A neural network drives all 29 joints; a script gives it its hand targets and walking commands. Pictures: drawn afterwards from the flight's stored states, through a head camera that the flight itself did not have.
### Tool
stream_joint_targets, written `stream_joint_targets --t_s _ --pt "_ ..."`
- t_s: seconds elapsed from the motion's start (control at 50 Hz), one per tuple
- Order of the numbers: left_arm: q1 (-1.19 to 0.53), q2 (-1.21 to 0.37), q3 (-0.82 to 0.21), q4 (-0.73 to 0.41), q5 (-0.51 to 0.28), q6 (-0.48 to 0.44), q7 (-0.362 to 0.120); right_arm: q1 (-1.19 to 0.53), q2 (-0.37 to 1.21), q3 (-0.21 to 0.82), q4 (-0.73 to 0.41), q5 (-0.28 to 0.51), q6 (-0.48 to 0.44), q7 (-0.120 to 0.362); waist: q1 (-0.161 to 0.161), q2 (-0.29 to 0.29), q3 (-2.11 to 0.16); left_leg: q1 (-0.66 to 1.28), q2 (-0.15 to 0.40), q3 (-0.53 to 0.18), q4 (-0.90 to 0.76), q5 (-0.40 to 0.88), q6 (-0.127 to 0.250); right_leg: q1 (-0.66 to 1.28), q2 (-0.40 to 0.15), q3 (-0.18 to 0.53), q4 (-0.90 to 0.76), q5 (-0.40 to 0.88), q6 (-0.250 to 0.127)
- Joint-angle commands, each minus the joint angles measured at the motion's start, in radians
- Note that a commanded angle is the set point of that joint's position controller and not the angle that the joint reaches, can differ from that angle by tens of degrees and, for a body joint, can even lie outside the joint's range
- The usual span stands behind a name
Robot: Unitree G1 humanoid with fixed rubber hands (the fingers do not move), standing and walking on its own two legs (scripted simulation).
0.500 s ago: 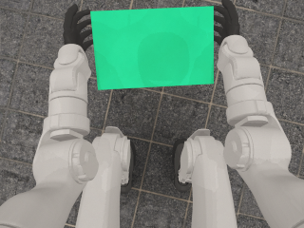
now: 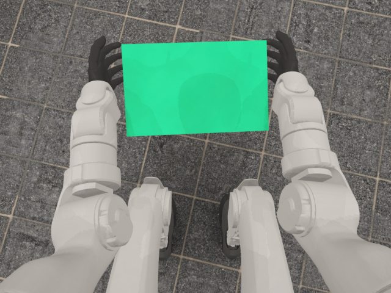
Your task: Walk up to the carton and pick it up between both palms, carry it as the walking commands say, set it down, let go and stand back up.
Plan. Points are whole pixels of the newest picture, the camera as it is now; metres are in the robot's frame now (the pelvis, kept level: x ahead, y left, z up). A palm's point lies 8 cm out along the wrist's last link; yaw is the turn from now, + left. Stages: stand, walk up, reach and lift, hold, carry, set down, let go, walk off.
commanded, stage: reach and lift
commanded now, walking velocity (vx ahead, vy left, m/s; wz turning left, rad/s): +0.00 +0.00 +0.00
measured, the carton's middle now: (194, 96) +0.49 +0.01 -0.15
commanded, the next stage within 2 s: none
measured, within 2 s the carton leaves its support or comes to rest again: neither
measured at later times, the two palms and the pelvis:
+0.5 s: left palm (82, 76) +0.46 +0.18 +0.01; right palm (305, 65) +0.49 -0.16 +0.00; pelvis +0.01 +0.00 +0.06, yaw +0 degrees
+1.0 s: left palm (48, 67) +0.44 +0.18 +0.09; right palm (337, 50) +0.47 -0.16 +0.08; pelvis +0.04 +0.00 +0.13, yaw -1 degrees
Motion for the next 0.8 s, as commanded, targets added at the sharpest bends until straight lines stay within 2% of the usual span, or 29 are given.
stream_joint_targets --t_s 0.0,0.34,0.78 --pt "-0.620 -0.906 -0.538 0.040 -0.154 0.015 -0.325 -0.588 0.990 0.452 -0.040 0.157 -0.025 0.315 0.008 -0.061 -1.000 0.475 -0.124 0.056 -0.190 0.202 0.006 0.696 0.126 -0.029 -0.178 0.189 0.006" --pt "-0.516 -0.955 -0.558 0.018 -0.138 0.023 -0.327 -0.482 1.021 0.443 -0.026 0.141 -0.023 0.341 0.006 -0.048 -0.967 0.648 -0.126 0.035 -0.316 0.232 0.001 0.777 0.130 -0.026 -0.300 0.193 0.004" --pt "-0.343 -0.993 -0.585 -0.014 -0.118 0.026 -0.349 -0.306 1.074 0.455 -0.056 0.108 -0.016 0.353 0.008 -0.049 -0.872 0.827 -0.127 0.017 -0.501 0.258 0.002 0.985 0.124 0.004 -0.495 0.234 0.010"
